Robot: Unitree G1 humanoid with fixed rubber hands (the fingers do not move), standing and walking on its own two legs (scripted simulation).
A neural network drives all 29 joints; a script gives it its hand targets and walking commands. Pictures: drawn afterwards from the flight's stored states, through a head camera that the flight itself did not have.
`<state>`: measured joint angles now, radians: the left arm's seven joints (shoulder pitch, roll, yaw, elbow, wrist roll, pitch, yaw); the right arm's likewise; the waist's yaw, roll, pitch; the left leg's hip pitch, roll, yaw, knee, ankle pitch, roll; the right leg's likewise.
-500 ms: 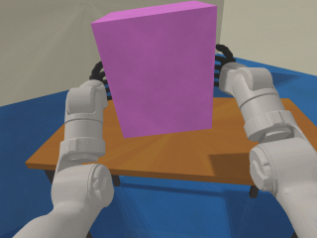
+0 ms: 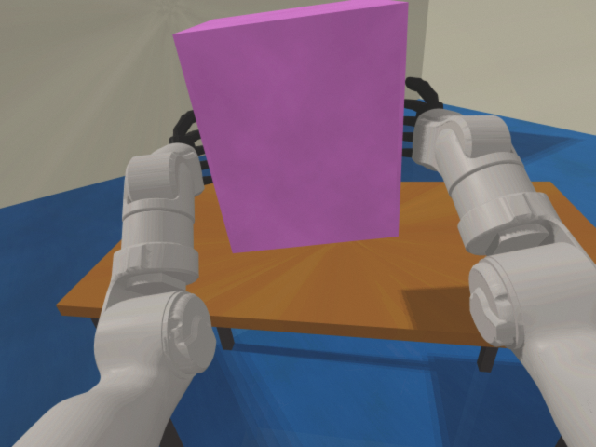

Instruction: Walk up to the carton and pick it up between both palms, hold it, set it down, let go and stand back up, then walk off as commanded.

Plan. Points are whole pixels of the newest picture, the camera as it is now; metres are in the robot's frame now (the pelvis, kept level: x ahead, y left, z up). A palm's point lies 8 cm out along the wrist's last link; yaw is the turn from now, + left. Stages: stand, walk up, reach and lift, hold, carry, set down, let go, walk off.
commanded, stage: hold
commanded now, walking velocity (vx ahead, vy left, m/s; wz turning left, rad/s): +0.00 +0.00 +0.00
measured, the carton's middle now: (301, 122) +0.41 +0.00 +0.34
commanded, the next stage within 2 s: none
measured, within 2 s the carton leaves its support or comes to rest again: neither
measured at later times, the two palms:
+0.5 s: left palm (187, 165) +0.38 +0.15 +0.31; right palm (422, 133) +0.38 -0.15 +0.32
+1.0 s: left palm (181, 165) +0.37 +0.15 +0.31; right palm (422, 131) +0.37 -0.15 +0.33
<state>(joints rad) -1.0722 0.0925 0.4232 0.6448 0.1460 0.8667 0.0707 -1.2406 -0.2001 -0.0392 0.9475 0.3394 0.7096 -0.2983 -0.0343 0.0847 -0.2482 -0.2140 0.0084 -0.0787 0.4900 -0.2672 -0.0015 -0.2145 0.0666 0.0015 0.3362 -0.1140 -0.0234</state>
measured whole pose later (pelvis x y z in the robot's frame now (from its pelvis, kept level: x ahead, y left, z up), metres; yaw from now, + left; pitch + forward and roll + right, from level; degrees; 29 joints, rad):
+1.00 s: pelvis +0.00 +0.01 +0.00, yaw +0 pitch -1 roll -2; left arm -1.04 0.09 0.37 0.57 0.15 0.90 0.07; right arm -1.20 -0.20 -0.05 0.88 0.37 0.73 -0.31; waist -0.06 0.06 -0.24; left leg -0.20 0.00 -0.09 0.50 -0.28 0.00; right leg -0.19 0.07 0.01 0.32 -0.11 -0.02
